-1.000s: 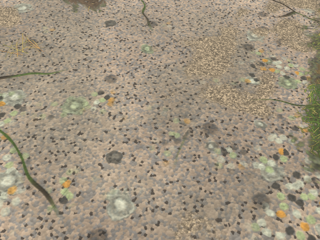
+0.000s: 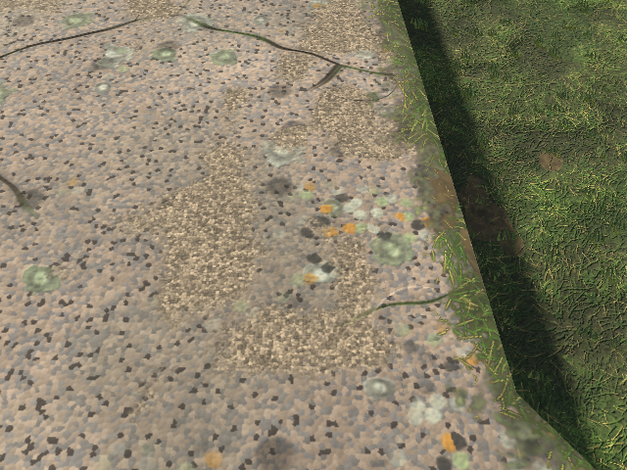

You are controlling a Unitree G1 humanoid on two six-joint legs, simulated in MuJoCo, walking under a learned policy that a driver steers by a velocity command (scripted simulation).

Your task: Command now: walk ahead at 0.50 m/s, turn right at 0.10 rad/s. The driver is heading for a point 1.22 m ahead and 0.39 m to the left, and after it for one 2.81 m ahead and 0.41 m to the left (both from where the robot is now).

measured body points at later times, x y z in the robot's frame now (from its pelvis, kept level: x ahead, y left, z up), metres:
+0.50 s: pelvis +0.28 -0.06 +0.00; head +0.30 -0.07 +0.45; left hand +0.34 +0.22 -0.11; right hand +0.42 -0.34 -0.12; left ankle +0.29 +0.10 -0.66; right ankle +0.29 -0.16 -0.75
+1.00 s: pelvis +0.54 +0.05 -0.01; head +0.57 +0.08 +0.44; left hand +0.57 +0.37 -0.11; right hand +0.74 -0.16 -0.11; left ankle +0.54 +0.12 -0.75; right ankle +0.61 -0.11 -0.67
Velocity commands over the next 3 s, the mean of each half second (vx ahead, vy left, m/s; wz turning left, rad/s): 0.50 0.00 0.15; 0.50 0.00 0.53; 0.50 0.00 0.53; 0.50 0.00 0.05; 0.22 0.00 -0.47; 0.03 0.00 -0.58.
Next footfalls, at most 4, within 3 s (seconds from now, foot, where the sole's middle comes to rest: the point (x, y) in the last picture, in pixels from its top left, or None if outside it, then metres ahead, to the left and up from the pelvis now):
0.28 right None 0.34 -0.16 -0.78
0.80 left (239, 434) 0.57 0.14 -0.78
1.28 right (266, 298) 0.92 0.08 -0.78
1.78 left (118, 294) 0.94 0.45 -0.78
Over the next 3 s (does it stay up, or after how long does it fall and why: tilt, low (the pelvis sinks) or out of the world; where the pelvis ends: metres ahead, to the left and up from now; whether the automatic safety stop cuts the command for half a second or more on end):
stays up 1.15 0.50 0.00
